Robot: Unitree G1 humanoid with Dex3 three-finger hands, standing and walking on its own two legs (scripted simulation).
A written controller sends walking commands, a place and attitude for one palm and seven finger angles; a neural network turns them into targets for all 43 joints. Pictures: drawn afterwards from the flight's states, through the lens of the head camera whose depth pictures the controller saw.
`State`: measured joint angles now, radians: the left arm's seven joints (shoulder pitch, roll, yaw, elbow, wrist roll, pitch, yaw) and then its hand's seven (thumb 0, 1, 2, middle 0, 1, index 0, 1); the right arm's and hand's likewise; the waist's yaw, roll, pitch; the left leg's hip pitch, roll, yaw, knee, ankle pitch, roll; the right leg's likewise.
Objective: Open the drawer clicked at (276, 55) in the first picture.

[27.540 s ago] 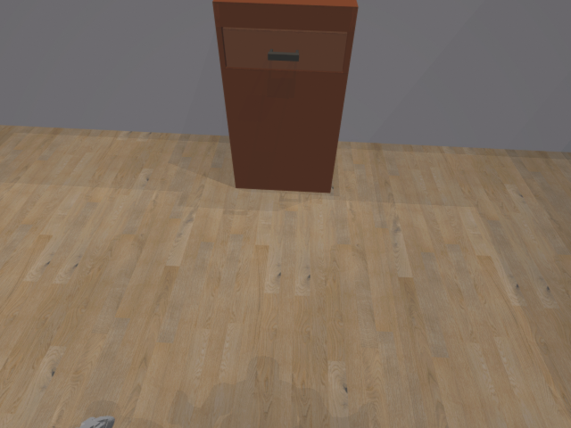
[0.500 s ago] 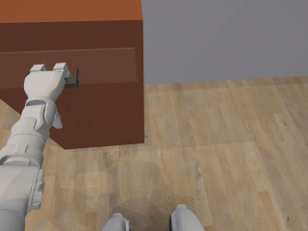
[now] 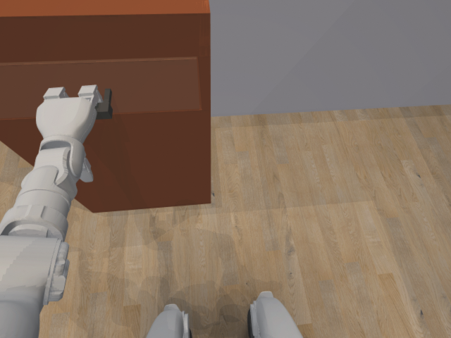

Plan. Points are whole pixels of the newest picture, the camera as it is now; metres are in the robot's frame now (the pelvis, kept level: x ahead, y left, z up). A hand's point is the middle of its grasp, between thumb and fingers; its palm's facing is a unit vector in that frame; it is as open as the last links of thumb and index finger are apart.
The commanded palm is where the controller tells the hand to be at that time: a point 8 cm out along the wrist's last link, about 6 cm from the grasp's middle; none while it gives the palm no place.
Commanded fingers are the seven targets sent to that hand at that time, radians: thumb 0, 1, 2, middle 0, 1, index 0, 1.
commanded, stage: lower the fingers behind the handle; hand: left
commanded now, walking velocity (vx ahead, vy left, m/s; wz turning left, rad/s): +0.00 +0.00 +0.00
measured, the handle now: (81, 103) +0.55 +0.25 +0.02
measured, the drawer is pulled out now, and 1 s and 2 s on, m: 0.00 0.00 0.10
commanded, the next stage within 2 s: close the thumb around the handle in 0.20 s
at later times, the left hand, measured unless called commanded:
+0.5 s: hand (81, 136) +0.48 +0.25 +0.00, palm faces -0.06 -0.01 -1.00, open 12.8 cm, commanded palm +0.47 +0.24 +0.05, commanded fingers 0.00 0.12 0.56 -0.34 -1.27 -0.34 -1.27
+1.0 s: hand (81, 135) +0.49 +0.25 +0.00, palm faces -0.06 -0.02 -1.00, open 5.9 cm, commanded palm +0.46 +0.25 +0.05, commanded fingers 0.00 0.90 0.90 -0.40 -1.35 -0.40 -1.35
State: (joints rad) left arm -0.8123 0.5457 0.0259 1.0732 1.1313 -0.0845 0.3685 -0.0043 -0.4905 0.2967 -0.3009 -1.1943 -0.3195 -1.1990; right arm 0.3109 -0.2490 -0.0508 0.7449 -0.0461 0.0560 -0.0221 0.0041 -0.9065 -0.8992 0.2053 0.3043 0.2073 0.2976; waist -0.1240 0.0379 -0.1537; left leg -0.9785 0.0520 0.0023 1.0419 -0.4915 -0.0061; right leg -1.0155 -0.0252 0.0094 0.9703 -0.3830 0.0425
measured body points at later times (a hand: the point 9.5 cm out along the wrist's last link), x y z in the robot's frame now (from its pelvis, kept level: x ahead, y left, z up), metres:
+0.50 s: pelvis +0.00 +0.00 +0.00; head +0.13 +0.00 +0.43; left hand +0.48 +0.25 +0.06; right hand +0.02 -0.28 -0.12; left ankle -0.01 +0.12 -0.67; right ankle +0.03 -0.15 -0.67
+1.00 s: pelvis +0.01 +0.00 +0.00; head +0.14 +0.00 +0.44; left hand +0.48 +0.25 +0.06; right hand +0.02 -0.28 -0.12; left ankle -0.01 +0.12 -0.67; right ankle +0.03 -0.15 -0.67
